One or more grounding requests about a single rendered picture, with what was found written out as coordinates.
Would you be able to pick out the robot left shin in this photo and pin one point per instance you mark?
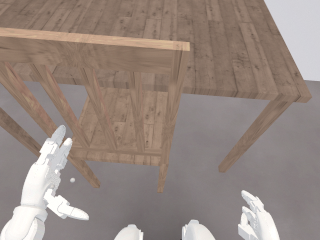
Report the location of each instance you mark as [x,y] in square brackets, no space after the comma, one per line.
[132,225]

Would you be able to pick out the chair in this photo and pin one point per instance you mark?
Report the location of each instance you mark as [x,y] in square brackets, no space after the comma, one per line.
[116,125]

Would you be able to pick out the robot left thigh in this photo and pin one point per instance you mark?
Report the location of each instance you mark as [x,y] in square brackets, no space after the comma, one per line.
[129,233]

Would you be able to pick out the robot left hand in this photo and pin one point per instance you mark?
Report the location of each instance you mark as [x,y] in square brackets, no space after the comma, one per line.
[46,172]

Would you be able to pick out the robot right hand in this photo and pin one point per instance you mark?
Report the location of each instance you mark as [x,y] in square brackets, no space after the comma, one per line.
[262,226]

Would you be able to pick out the table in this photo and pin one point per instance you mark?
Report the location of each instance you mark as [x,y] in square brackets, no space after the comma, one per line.
[236,50]

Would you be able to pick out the robot left forearm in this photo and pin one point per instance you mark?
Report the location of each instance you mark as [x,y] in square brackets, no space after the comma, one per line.
[27,223]

